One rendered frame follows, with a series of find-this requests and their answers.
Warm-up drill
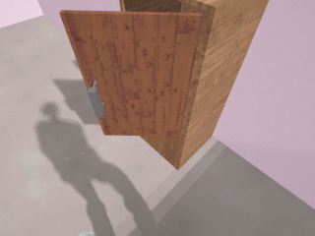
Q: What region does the cupboard door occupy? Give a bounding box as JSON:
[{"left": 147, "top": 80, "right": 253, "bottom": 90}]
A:
[{"left": 59, "top": 10, "right": 204, "bottom": 137}]

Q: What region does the handle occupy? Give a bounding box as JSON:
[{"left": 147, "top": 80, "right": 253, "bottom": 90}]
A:
[{"left": 88, "top": 81, "right": 104, "bottom": 117}]

